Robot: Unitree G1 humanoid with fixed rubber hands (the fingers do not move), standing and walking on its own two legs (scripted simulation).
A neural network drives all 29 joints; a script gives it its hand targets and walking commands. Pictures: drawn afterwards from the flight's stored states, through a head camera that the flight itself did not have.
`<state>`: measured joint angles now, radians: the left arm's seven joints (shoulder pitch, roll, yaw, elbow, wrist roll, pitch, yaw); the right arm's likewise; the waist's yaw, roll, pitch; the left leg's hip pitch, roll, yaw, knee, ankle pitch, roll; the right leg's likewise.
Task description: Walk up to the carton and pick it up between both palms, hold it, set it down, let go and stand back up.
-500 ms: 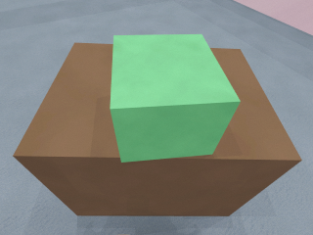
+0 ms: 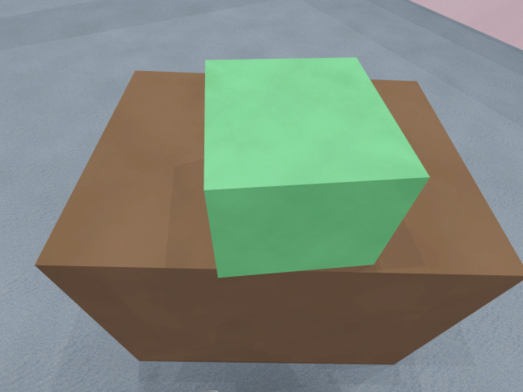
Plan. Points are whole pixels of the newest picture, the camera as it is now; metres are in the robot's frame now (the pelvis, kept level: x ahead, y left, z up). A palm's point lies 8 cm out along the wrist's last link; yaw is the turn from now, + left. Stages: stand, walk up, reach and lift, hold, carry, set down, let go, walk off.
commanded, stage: walk up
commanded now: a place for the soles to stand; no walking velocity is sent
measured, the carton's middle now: (290, 163) +0.49 -0.05 +0.07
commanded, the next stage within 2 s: reach and lift in 0.84 s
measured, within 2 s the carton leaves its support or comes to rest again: neither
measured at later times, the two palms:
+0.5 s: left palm out of the picture +0.09 +0.30 -0.10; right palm out of the picture +0.08 -0.30 -0.11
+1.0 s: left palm out of the picture +0.12 +0.29 -0.12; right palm out of the picture +0.11 -0.30 -0.12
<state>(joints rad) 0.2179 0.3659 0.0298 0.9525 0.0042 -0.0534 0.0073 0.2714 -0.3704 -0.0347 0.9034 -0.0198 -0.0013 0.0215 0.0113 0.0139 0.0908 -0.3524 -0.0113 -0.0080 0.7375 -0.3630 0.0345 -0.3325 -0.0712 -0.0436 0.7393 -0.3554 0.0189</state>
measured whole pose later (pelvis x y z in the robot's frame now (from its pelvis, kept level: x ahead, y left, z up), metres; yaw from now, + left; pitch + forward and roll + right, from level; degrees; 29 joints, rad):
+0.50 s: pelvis +0.03 +0.00 +0.01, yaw +0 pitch -1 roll +0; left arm 0.22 0.37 0.03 0.95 0.00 -0.05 0.01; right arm 0.26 -0.36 -0.03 0.90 -0.02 -0.01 0.02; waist 0.01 0.01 0.08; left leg -0.32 -0.02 0.00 0.71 -0.36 0.03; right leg -0.32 -0.07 -0.04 0.70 -0.35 0.02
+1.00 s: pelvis +0.01 -0.01 -0.01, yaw -1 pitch -2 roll -1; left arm 0.09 0.34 0.03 0.70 0.00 0.41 0.03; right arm 0.10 -0.34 -0.10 0.99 -0.09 -0.09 0.07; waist 0.01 0.01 0.15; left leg -0.41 0.00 -0.01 0.86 -0.42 0.01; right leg -0.40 -0.05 -0.04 0.83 -0.39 0.02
